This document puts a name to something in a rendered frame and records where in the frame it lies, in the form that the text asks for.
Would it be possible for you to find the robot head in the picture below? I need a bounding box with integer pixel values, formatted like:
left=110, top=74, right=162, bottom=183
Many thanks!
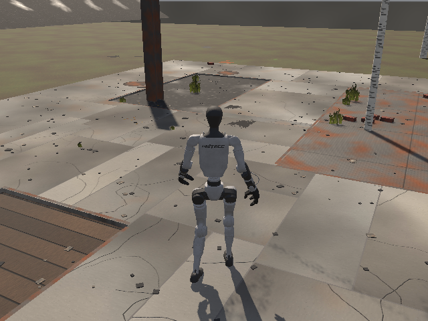
left=203, top=106, right=225, bottom=138

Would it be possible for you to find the right robot hand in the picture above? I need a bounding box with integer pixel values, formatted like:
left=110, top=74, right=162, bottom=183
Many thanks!
left=244, top=189, right=259, bottom=206

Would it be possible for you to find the robot torso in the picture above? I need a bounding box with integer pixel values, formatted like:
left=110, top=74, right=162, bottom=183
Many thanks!
left=199, top=131, right=229, bottom=201

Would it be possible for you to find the left robot hand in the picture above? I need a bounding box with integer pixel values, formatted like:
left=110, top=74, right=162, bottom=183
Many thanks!
left=178, top=174, right=194, bottom=185

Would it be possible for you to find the robot left forearm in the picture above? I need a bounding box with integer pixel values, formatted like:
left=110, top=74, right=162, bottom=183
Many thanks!
left=179, top=159, right=189, bottom=179

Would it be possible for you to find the right robot upper arm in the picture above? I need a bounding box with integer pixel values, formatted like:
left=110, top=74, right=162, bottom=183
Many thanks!
left=228, top=135, right=247, bottom=173

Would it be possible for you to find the left robot upper arm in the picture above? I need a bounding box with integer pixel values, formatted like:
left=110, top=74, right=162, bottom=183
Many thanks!
left=182, top=134, right=200, bottom=170

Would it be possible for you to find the robot right forearm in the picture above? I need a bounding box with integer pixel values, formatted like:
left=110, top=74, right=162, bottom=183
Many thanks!
left=241, top=163, right=257, bottom=192

